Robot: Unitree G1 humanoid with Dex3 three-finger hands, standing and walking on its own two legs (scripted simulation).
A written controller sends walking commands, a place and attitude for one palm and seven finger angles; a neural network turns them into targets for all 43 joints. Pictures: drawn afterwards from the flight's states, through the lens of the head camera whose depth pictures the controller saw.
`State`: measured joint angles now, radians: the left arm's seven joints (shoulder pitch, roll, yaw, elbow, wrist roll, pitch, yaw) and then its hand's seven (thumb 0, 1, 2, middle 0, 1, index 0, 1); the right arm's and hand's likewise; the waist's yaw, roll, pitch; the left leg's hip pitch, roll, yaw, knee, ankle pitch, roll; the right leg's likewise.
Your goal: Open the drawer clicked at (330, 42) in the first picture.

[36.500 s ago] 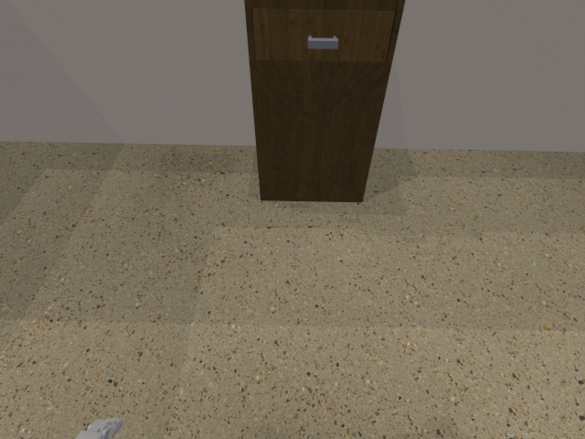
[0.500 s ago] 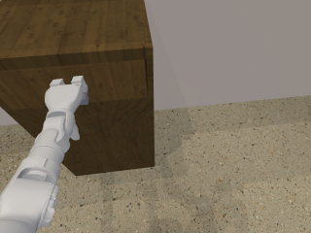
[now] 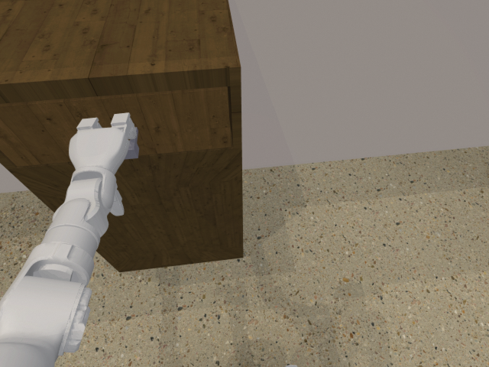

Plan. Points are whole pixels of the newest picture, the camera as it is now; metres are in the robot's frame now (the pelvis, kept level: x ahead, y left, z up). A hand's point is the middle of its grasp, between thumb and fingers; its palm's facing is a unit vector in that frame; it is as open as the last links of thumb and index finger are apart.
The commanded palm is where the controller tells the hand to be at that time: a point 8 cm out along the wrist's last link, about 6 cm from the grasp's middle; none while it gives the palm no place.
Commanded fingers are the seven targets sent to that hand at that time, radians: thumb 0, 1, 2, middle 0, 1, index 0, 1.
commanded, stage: lift the hand off the handle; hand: left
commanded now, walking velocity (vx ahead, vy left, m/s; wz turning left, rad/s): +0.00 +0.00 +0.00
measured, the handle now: (111, 142) +0.51 +0.26 +0.04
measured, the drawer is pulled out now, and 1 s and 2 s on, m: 0.00 0.00 0.00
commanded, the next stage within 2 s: draw the hand back to the body in 1.66 s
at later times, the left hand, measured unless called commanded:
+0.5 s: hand (113, 162) +0.46 +0.24 +0.05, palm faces -0.01 +0.01 -1.00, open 13.8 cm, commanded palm +0.43 +0.24 +0.10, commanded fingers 0.00 -0.50 0.30 -0.30 -1.20 -0.30 -1.20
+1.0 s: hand (96, 141) +0.46 +0.24 +0.11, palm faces +0.00 -0.01 -1.00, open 13.8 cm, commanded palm +0.43 +0.24 +0.17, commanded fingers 0.00 -0.50 0.30 -0.30 -1.20 -0.30 -1.20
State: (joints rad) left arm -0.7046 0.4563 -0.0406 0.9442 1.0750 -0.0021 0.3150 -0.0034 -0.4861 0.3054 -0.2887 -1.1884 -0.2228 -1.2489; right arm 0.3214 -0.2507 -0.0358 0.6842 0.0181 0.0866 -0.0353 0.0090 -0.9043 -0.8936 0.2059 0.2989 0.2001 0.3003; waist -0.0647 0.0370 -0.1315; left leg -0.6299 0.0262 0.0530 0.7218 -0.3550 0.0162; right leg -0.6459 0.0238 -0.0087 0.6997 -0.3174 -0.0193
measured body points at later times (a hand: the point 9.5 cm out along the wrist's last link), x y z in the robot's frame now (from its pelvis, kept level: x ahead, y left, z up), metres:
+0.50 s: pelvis +0.00 +0.01 +0.00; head +0.07 +0.00 +0.44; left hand +0.45 +0.23 +0.10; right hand +0.06 -0.26 -0.13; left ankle -0.01 +0.11 -0.71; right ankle +0.01 -0.11 -0.71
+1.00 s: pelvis +0.02 +0.00 +0.01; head +0.06 -0.02 +0.46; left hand +0.45 +0.24 +0.16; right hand +0.10 -0.26 -0.12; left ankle -0.01 +0.11 -0.71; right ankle +0.01 -0.11 -0.71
